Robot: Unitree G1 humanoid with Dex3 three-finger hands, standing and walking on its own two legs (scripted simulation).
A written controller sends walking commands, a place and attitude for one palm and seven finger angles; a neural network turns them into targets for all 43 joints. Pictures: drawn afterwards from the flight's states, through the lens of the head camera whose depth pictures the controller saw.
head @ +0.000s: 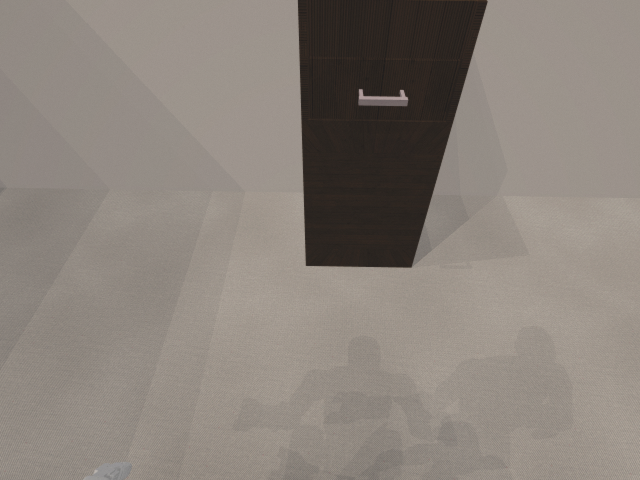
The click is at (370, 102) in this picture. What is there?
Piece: drawer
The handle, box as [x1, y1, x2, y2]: [358, 89, 407, 105]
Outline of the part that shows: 359,89 358,103 360,105 407,104 407,97 404,95 403,90 400,90 399,97 363,96 362,89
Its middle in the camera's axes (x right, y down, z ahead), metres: +0.16 -0.38 +1.03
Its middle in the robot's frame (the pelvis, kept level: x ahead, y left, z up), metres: +1.03 -0.11 -0.01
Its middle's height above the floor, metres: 0.76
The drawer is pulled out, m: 0.00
